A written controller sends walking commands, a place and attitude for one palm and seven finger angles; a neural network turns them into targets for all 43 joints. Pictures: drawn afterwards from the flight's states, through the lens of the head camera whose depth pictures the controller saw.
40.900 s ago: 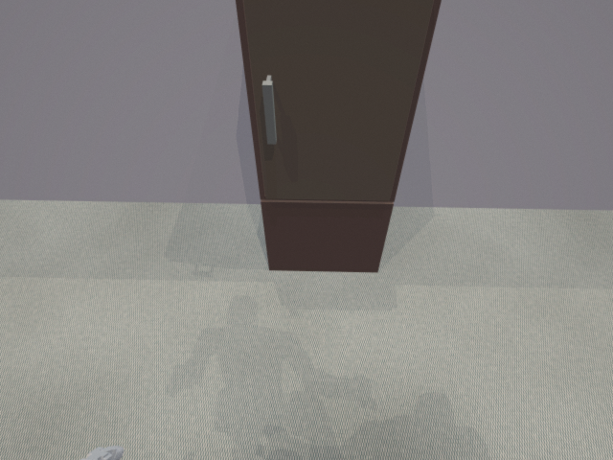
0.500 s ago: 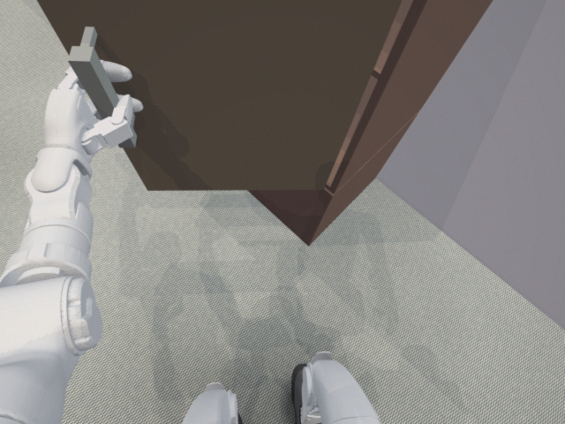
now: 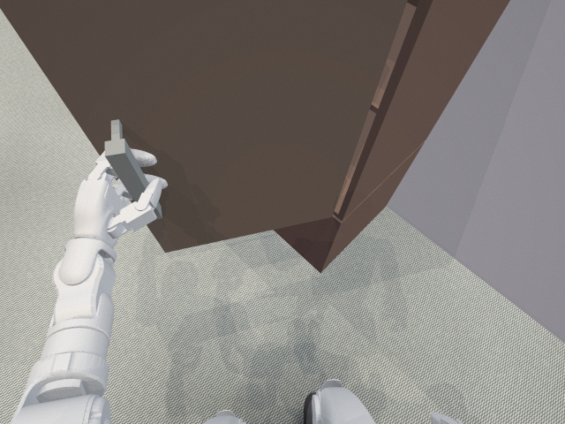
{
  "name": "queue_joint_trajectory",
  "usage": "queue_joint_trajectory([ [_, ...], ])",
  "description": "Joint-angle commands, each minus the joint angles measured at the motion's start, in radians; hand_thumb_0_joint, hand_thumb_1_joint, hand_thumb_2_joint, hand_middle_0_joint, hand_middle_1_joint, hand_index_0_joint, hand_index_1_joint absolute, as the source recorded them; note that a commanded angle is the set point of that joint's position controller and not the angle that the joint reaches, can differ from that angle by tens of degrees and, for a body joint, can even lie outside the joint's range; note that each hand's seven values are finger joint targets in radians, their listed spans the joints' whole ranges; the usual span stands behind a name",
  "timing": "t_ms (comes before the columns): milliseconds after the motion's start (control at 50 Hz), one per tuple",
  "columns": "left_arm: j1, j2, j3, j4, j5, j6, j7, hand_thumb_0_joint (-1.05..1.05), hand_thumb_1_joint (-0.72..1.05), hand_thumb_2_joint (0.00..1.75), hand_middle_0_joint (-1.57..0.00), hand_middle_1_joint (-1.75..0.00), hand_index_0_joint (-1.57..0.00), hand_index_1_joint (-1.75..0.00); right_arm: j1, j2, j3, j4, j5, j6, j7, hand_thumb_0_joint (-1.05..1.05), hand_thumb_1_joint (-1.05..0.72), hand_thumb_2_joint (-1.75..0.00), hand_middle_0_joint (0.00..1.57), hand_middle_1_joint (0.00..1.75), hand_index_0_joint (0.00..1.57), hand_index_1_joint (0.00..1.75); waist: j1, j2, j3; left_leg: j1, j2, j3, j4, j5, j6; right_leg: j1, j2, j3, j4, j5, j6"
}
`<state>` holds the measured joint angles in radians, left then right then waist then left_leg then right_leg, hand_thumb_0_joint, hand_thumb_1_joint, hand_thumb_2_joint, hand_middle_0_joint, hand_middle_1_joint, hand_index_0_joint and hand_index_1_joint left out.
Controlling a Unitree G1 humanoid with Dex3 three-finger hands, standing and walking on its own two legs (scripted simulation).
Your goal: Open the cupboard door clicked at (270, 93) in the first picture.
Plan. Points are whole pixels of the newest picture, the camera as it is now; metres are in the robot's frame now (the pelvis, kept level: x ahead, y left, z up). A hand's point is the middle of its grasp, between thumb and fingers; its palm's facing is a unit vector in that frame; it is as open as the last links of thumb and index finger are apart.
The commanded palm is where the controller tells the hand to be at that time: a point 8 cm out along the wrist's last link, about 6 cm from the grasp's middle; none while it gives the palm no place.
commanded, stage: pull the door open along its arc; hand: left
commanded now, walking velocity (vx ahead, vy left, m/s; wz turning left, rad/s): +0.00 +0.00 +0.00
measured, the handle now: (136, 174) +0.46 +0.20 +0.04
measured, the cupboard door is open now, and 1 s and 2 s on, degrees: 59 88 92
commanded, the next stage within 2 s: open thumb and fingers to let go in 0.58 s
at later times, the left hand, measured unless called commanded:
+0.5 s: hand (206, 287) +0.29 +0.09 +0.05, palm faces +0.35 -0.94 +0.00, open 6.1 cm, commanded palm +0.22 +0.14 +0.04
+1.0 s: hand (229, 306) +0.27 +0.06 +0.05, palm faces +0.37 -0.93 -0.01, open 8.4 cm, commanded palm +0.22 +0.11 +0.04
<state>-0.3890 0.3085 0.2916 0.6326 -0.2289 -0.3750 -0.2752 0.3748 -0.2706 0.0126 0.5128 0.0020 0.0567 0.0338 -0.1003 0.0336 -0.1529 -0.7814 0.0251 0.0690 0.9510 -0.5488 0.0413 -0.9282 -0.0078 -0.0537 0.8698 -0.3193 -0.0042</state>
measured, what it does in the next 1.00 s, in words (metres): shifts its weight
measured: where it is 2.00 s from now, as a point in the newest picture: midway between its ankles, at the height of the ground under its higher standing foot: outside the picture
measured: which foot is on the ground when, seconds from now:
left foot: down 0.00-1.00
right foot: down 0.00-1.00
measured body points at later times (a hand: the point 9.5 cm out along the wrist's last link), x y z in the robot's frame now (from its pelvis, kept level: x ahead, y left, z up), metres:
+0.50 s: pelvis +0.00 -0.02 +0.01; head +0.06 -0.03 +0.45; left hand +0.26 +0.14 +0.05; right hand +0.19 -0.22 -0.10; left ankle -0.06 +0.08 -0.68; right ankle +0.04 -0.12 -0.68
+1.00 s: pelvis -0.02 -0.05 +0.00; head +0.04 -0.07 +0.44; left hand +0.24 +0.11 +0.05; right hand +0.18 -0.24 -0.11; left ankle -0.06 +0.08 -0.68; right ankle +0.04 -0.12 -0.68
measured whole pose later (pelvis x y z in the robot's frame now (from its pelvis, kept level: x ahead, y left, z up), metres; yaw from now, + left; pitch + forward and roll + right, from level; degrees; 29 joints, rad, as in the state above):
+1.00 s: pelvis -0.02 -0.05 +0.00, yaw +5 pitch +14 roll +1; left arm 0.10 -0.06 -0.18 0.16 0.03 -0.34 0.44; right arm 0.19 -0.20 0.01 0.56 -0.08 -0.08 -0.02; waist 0.01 0.04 -0.13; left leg -0.69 0.00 -0.01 0.98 -0.53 -0.02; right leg -0.83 -0.05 -0.12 0.96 -0.37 -0.07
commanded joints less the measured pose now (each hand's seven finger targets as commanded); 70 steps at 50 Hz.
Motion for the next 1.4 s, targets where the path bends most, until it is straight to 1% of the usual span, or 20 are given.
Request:
queue_joint_trajectory([
  [0,0.071,0.087,0.110,-0.336,-0.015,-0.078,0.276,0.00,0.90,0.90,-0.40,-1.35,-0.40,-1.35,0.001,-0.109,-0.064,-0.107,-0.007,-0.069,0.016,0.00,-0.90,-0.90,0.20,0.30,0.20,0.30,0.125,0.007,-0.354,0.031,-0.025,-0.060,-0.136,0.577,-0.071,0.499,0.018,-0.003,0.000,0.398,-0.031],
  [100,0.146,-0.056,-0.012,-0.489,0.125,-0.093,0.532,0.00,0.90,0.90,-0.40,-1.35,-0.40,-1.35,-0.059,-0.070,-0.065,-0.106,-0.042,-0.065,0.019,0.00,-0.90,-0.90,0.20,0.30,0.20,0.30,0.132,-0.027,-0.341,0.067,-0.027,-0.061,-0.132,0.553,-0.078,0.512,0.007,-0.003,0.004,0.394,-0.037],
  [180,0.142,-0.158,-0.123,-0.537,0.205,-0.096,0.657,0.00,0.90,0.90,-0.40,-1.35,-0.40,-1.35,-0.109,-0.051,-0.059,-0.098,-0.059,-0.063,-0.003,0.00,-0.90,-0.90,0.20,0.30,0.20,0.30,0.116,-0.071,-0.314,0.067,-0.034,-0.064,-0.139,0.445,-0.065,0.522,-0.002,0.008,-0.015,0.343,-0.036],
  [260,0.225,-0.233,-0.237,-0.584,0.263,-0.100,0.674,0.00,0.90,0.90,-0.40,-1.35,-0.40,-1.35,-0.131,-0.032,-0.056,-0.094,-0.069,-0.071,-0.020,0.00,-0.90,-0.90,0.20,0.30,0.20,0.30,0.120,-0.048,-0.319,0.098,-0.037,-0.058,-0.145,0.452,-0.062,0.545,-0.010,0.012,-0.022,0.366,-0.036],
  [320,0.308,-0.296,-0.311,-0.626,0.254,-0.096,0.663,0.00,0.90,0.90,-0.40,-1.35,-0.40,-1.35,-0.151,-0.024,-0.054,-0.099,-0.067,-0.083,-0.023,0.00,-0.90,-0.90,0.20,0.30,0.20,0.30,0.112,-0.083,-0.302,0.102,-0.037,-0.057,-0.143,0.442,-0.056,0.568,-0.013,0.016,-0.036,0.388,-0.033],
  [420,0.403,-0.329,-0.373,-0.691,0.263,-0.089,0.675,0.00,0.90,0.90,-0.40,-1.35,-0.40,-1.35,-0.190,-0.014,-0.043,-0.114,-0.067,-0.105,-0.027,0.00,-0.90,-0.90,0.20,0.30,0.20,0.30,0.118,-0.074,-0.240,0.087,-0.042,-0.064,-0.150,0.378,-0.051,0.556,-0.020,0.019,-0.045,0.326,-0.036],
  [440,0.433,-0.344,-0.390,-0.716,0.267,-0.089,0.680,0.00,0.90,0.90,-0.40,-1.35,-0.40,-1.35,-0.194,-0.010,-0.043,-0.118,-0.070,-0.113,-0.026,0.00,-0.90,-0.90,0.20,0.30,0.20,0.30,0.121,-0.068,-0.257,0.090,-0.045,-0.060,-0.145,0.381,-0.050,0.564,-0.021,0.021,-0.044,0.332,-0.035],
  [460,0.471,-0.356,-0.408,-0.727,0.273,-0.086,0.688,0.00,0.90,0.90,-0.40,-1.35,-0.40,-1.35,-0.194,-0.008,-0.042,-0.124,-0.070,-0.119,-0.025,0.00,-0.90,-0.90,0.20,0.30,0.20,0.30,0.122,-0.088,-0.245,0.085,-0.044,-0.065,-0.147,0.378,-0.050,0.564,-0.021,0.018,-0.042,0.327,-0.037],
  [620,0.575,-0.453,-0.575,-0.819,0.352,-0.054,0.753,0.00,0.90,0.90,-0.40,-1.35,-0.40,-1.35,-0.206,0.001,-0.042,-0.137,-0.082,-0.168,-0.019,0.00,-0.90,-0.90,0.20,0.30,0.20,0.30,0.096,-0.113,-0.228,0.046,-0.048,-0.072,-0.105,0.312,-0.044,0.524,-0.035,0.043,-0.043,0.277,-0.031],
  [660,0.435,-0.407,-0.545,-0.808,0.375,-0.053,0.776,0.00,0.90,0.90,-0.40,-1.35,-0.40,-1.35,-0.209,-0.005,-0.040,-0.116,-0.087,-0.172,-0.031,0.00,-0.90,-0.90,0.20,0.30,0.20,0.30,0.075,-0.093,-0.214,0.029,-0.049,-0.078,-0.082,0.273,-0.043,0.473,-0.040,0.055,-0.037,0.213,-0.029],
  [720,0.412,-0.381,-0.499,-0.756,0.360,-0.052,0.783,0.00,0.69,0.81,-0.38,-1.33,-0.38,-1.33,-0.217,-0.001,-0.038,-0.103,-0.088,-0.179,-0.045,0.00,-0.90,-0.90,0.20,0.30,0.20,0.30,0.086,-0.116,-0.224,-0.001,-0.057,-0.076,-0.070,0.231,-0.040,0.490,-0.048,0.083,-0.058,0.149,-0.024],
  [780,0.378,-0.369,-0.480,-0.744,0.327,-0.046,0.746,0.00,0.48,0.72,-0.37,-1.30,-0.37,-1.30,-0.223,-0.005,-0.037,-0.101,-0.081,-0.182,-0.054,0.00,-0.90,-0.90,0.20,0.30,0.20,0.30,0.089,-0.120,-0.249,-0.011,-0.061,-0.072,-0.072,0.214,-0.038,0.522,-0.054,0.105,-0.079,0.120,-0.021],
  [880,0.346,-0.384,-0.480,-0.724,0.285,-0.036,0.707,0.00,0.13,0.57,-0.35,-1.27,-0.35,-1.27,-0.229,-0.011,-0.034,-0.102,-0.074,-0.184,-0.057,0.00,-0.90,-0.90,0.20,0.30,0.20,0.30,0.092,-0.112,-0.248,0.002,-0.062,-0.074,-0.082,0.216,-0.036,0.526,-0.054,0.100,-0.087,0.109,-0.020],
  [940,0.304,-0.395,-0.487,-0.708,0.283,-0.042,0.708,0.00,-0.08,0.48,-0.33,-1.24,-0.33,-1.24,-0.230,-0.012,-0.033,-0.098,-0.075,-0.191,-0.055,0.00,-0.90,-0.90,0.20,0.30,0.20,0.30,0.082,-0.136,-0.234,0.005,-0.060,-0.075,-0.083,0.192,-0.034,0.497,-0.054,0.093,-0.089,0.063,-0.014],
  [1060,0.254,-0.380,-0.465,-0.665,0.291,-0.042,0.715,0.00,-0.50,0.30,-0.30,-1.20,-0.30,-1.20,-0.236,-0.014,-0.031,-0.100,-0.075,-0.192,-0.054,0.00,-0.90,-0.90,0.20,0.30,0.20,0.30,0.089,-0.142,-0.212,-0.016,-0.063,-0.074,-0.088,0.146,-0.032,0.482,-0.059,0.109,-0.110,-0.032,-0.014],
  [1100,0.266,-0.383,-0.464,-0.658,0.292,-0.042,0.716,0.00,-0.50,0.30,-0.30,-1.20,-0.30,-1.20,-0.237,-0.014,-0.031,-0.102,-0.075,-0.191,-0.052,0.00,-0.90,-0.90,0.20,0.30,0.20,0.30,0.097,-0.119,-0.215,-0.011,-0.064,-0.072,-0.094,0.153,-0.033,0.484,-0.057,0.101,-0.104,-0.024,-0.018],
  [1160,0.215,-0.397,-0.478,-0.646,0.291,-0.041,0.720,0.00,-0.50,0.30,-0.27,-1.05,-0.27,-1.05,-0.236,-0.017,-0.031,-0.099,-0.075,-0.192,-0.051,0.00,-0.90,-0.90,0.20,0.30,0.20,0.30,0.086,-0.109,-0.210,-0.002,-0.064,-0.072,-0.097,0.144,-0.032,0.459,-0.053,0.087,-0.100,-0.034,-0.018],
  [1280,0.205,-0.383,-0.459,-0.620,0.296,-0.038,0.738,0.00,-0.50,0.30,-0.22,-0.75,-0.22,-0.75,-0.233,-0.023,-0.033,-0.099,-0.076,-0.190,-0.051,0.00,-0.90,-0.90,0.20,0.30,0.20,0.30,0.093,-0.138,-0.213,-0.001,-0.062,-0.078,-0.106,0.145,-0.031,0.457,-0.046,0.074,-0.095,-0.033,-0.022],
  [1300,0.208,-0.393,-0.468,-0.625,0.298,-0.040,0.739,0.00,-0.50,0.30,-0.22,-0.70,-0.22,-0.70,-0.237,-0.021,-0.032,-0.099,-0.077,-0.190,-0.050,0.00,-0.90,-0.90,0.20,0.30,0.20,0.30,0.097,-0.115,-0.222,0.002,-0.062,-0.075,-0.109,0.145,-0.032,0.454,-0.046,0.070,-0.087,-0.031,-0.022],
  [1380,0.214,-0.405,-0.476,-0.621,0.295,-0.038,0.743,0.00,-0.50,0.30,-0.18,-0.50,-0.18,-0.50,-0.232,-0.023,-0.031,-0.101,-0.077,-0.187,-0.047,0.00,-0.90,-0.90,0.20,0.30,0.20,0.30,0.097,-0.116,-0.220,0.015,-0.060,-0.080,-0.117,0.164,-0.034,0.448,-0.038,0.051,-0.076,-0.001,-0.026],
])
